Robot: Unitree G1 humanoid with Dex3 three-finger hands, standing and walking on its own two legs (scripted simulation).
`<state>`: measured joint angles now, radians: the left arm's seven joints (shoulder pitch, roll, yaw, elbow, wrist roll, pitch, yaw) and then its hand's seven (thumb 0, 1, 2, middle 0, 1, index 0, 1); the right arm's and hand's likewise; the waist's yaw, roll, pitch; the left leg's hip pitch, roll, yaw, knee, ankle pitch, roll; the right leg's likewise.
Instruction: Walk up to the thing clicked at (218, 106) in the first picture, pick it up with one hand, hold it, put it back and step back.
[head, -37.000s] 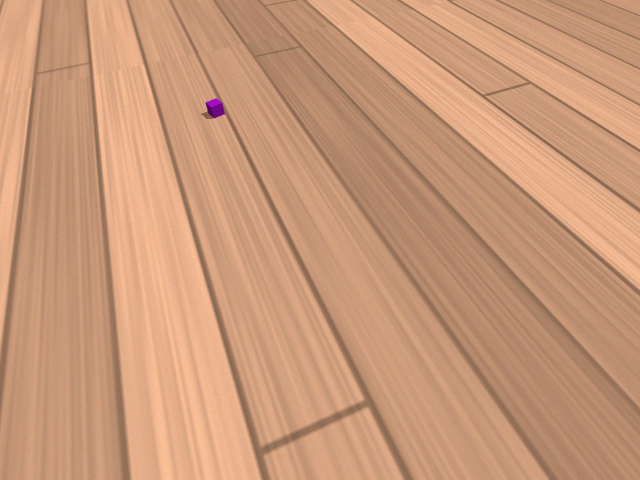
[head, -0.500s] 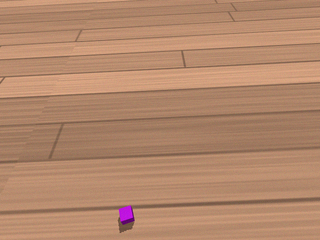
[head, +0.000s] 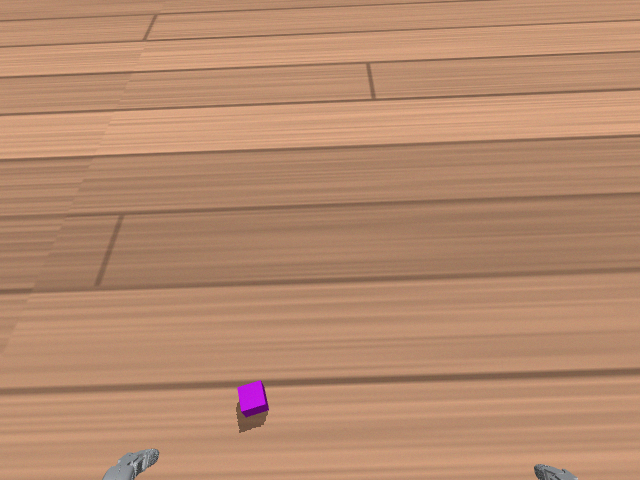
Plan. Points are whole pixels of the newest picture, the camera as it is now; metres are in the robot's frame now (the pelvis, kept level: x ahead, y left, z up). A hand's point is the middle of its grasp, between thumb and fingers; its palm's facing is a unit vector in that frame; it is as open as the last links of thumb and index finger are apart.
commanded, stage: rise first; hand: left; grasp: from above
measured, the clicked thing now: (253, 398) +0.42 +0.24 -0.74
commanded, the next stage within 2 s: none
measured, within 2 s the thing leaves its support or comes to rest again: neither
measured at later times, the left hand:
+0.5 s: hand out of the picture +0.14 +0.27 -0.23, palm faces -0.16 -0.87 -0.47, open 13.9 cm
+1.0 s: hand (187, 463) +0.21 +0.29 -0.39, palm faces -0.40 -0.50 -0.77, open 13.8 cm
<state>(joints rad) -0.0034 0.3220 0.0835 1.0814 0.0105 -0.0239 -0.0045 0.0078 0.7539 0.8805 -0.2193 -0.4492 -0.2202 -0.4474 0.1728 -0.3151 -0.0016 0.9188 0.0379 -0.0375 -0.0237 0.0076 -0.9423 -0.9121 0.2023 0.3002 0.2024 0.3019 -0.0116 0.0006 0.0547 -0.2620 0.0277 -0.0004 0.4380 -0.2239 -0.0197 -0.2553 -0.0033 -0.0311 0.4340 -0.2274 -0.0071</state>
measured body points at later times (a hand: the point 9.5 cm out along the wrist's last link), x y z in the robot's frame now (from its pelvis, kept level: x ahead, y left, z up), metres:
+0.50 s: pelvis +0.00 +0.02 -0.08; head +0.09 +0.03 +0.36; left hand +0.15 +0.31 -0.19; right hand +0.15 -0.24 -0.18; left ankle +0.00 +0.13 -0.74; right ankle +0.00 -0.11 -0.74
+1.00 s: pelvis -0.05 +0.01 -0.24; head +0.13 +0.02 +0.18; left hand +0.23 +0.32 -0.34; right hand +0.15 -0.25 -0.35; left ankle +0.00 +0.13 -0.74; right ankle +0.00 -0.11 -0.74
